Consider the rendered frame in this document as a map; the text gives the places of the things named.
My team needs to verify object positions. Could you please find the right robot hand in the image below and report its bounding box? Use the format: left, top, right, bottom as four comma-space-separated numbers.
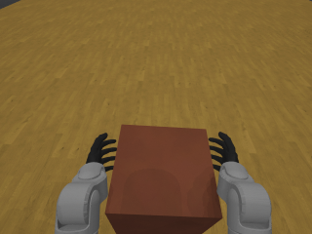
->
209, 132, 239, 171

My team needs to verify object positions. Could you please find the carton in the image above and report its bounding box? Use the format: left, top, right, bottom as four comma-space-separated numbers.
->
105, 124, 223, 234

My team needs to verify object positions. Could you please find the right robot forearm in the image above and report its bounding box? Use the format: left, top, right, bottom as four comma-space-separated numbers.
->
216, 161, 272, 234

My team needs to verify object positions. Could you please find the left robot hand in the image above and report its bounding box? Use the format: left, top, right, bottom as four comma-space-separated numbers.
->
86, 133, 117, 172

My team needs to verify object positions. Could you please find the left robot forearm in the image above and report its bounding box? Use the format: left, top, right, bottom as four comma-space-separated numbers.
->
55, 162, 108, 234

